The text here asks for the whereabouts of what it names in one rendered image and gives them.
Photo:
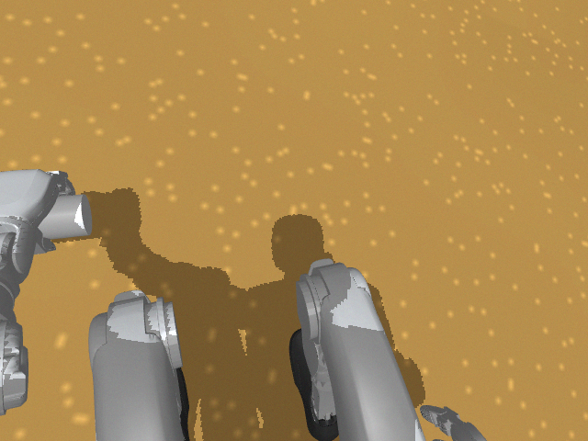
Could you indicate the right robot foot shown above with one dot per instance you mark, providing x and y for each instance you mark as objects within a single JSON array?
[{"x": 320, "y": 429}]

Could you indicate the right robot hand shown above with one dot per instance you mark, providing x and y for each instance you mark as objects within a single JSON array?
[{"x": 450, "y": 424}]

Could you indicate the left robot hand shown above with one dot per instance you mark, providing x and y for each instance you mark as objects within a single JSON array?
[{"x": 29, "y": 195}]

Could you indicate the can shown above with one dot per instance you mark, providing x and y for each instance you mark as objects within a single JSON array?
[{"x": 69, "y": 217}]

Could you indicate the left robot arm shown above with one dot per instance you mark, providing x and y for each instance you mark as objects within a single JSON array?
[{"x": 17, "y": 247}]

